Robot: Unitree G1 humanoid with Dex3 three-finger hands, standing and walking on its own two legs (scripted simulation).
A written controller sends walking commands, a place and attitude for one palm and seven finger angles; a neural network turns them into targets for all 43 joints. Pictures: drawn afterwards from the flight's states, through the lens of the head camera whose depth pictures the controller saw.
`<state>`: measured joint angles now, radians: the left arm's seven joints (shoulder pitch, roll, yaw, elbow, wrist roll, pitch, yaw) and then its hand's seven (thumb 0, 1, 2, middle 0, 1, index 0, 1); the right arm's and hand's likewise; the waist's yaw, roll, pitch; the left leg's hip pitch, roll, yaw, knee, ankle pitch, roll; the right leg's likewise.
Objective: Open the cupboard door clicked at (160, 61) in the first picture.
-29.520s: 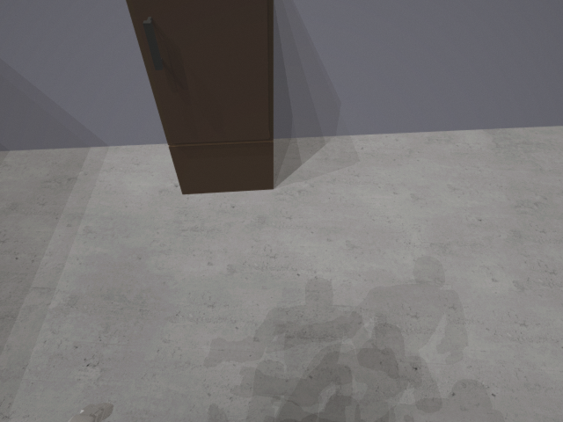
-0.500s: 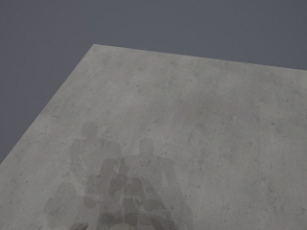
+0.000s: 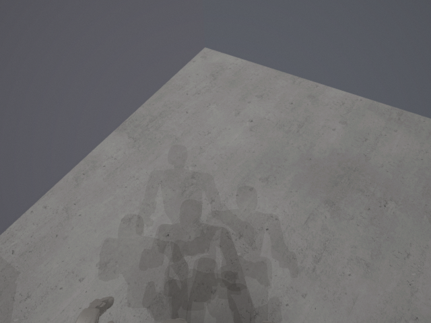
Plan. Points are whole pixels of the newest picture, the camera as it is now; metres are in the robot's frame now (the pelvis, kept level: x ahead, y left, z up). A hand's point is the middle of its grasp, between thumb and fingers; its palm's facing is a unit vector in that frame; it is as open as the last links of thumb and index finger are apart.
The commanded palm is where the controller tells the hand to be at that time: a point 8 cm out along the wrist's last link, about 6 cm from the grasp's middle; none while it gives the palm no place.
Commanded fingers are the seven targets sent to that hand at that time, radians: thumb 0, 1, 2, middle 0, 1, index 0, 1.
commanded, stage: turn to face it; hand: left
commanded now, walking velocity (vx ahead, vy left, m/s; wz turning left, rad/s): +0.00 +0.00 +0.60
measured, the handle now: out of the picture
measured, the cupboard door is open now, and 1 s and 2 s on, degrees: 46 46 46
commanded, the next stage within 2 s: none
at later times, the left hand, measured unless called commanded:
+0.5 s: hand out of the picture -0.02 +0.19 -0.18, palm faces +0.38 -0.90 -0.23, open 7.4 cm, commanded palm none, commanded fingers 0.00 0.90 0.90 -0.20 -0.30 -0.20 -0.30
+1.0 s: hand out of the picture +0.02 +0.14 -0.14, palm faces +0.58 -0.78 -0.25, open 7.4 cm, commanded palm none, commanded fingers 0.00 0.90 0.90 -0.20 -0.30 -0.20 -0.30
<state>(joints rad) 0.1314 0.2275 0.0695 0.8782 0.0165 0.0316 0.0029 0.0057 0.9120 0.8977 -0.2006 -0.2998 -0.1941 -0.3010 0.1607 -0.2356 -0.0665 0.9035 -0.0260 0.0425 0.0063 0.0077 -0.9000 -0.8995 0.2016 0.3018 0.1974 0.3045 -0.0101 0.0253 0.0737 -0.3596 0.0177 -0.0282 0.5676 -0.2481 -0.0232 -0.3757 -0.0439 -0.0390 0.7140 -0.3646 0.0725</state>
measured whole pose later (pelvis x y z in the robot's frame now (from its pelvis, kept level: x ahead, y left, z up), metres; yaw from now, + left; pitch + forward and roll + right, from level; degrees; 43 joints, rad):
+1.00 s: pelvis +0.06 -0.06 +0.01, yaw +38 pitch +0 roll +2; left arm 0.18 0.17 0.03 0.87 0.03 0.01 0.02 0.00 0.91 0.90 -0.20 -0.30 -0.20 -0.30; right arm 0.15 -0.25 -0.09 0.94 -0.01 0.09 0.03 0.01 -0.90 -0.90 0.20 0.30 0.19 0.30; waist -0.04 0.00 0.11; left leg -0.48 0.02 0.04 1.04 -0.44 -0.07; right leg -0.21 -0.12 -0.17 0.52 -0.32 0.00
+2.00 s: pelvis +0.09 -0.05 -0.01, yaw +75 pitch +1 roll +0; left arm 0.21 0.26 0.08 0.92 0.02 0.07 0.02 0.01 0.91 0.90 -0.20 -0.30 -0.20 -0.30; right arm 0.09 -0.23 -0.06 0.89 -0.02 0.03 0.02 0.01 -0.90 -0.90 0.20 0.30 0.19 0.30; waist 0.01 -0.05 0.12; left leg -0.34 -0.01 0.06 0.65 -0.32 0.04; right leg -0.41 -0.13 -0.10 1.07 -0.55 0.07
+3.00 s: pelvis +0.12 -0.05 +0.01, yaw +104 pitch +1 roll -1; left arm 0.19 0.23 0.06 0.96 0.02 0.05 0.01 0.01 0.91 0.90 -0.20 -0.30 -0.19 -0.30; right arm 0.14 -0.17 -0.03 0.96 -0.02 0.03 -0.01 0.01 -0.90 -0.90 0.20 0.30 0.20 0.30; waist 0.02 0.00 0.09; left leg -0.25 0.00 0.00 0.48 -0.24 0.03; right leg -0.37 -0.07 -0.04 0.84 -0.44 0.06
